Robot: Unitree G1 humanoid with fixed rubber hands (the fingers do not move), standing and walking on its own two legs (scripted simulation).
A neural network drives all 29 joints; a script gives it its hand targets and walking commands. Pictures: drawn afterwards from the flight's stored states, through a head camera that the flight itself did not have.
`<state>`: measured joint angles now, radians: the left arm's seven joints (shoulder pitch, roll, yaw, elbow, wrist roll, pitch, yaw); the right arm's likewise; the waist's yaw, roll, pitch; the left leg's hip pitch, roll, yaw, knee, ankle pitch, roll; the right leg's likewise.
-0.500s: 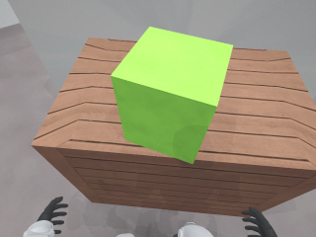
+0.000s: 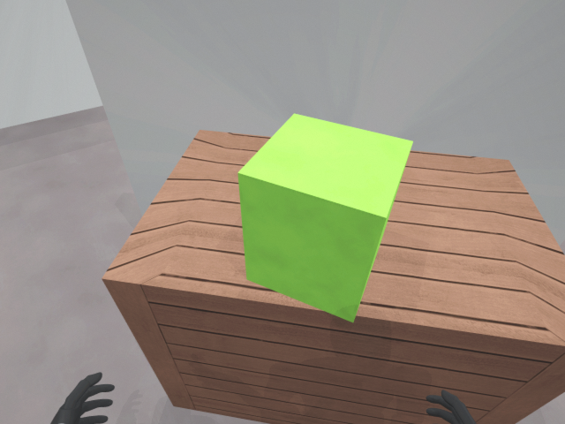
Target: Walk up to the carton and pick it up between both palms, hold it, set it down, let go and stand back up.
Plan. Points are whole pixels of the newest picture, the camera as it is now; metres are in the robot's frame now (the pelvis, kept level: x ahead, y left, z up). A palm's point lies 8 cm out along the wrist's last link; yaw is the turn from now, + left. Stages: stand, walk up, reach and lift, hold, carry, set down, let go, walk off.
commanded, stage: reach and lift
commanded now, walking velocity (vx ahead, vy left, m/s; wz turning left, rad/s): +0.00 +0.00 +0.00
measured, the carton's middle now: (323, 216) +0.46 -0.04 +0.06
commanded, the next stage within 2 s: none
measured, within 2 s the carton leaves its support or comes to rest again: neither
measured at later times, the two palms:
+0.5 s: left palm (44, 418) +0.15 +0.32 -0.01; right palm (424, 389) +0.20 -0.17 +0.00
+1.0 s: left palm (50, 362) +0.20 +0.31 +0.04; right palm (397, 369) +0.21 -0.12 +0.04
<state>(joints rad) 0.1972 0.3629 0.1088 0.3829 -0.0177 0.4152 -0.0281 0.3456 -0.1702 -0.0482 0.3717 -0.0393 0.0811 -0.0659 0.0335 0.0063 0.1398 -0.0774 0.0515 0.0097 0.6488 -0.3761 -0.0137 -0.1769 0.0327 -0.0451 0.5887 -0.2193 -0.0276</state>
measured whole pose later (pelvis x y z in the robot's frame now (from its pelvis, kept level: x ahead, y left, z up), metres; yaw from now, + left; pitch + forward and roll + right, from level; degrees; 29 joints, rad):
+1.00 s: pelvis +0.06 +0.07 +0.02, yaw +4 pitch -5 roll -3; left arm 0.50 0.42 0.00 -0.18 -0.22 0.16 -0.13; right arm 0.60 -0.05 0.02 -0.11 0.14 -0.05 -0.25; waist 0.02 0.01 0.09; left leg -0.03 0.02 0.04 0.47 -0.35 0.03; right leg -0.01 0.01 0.02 0.29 -0.19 0.04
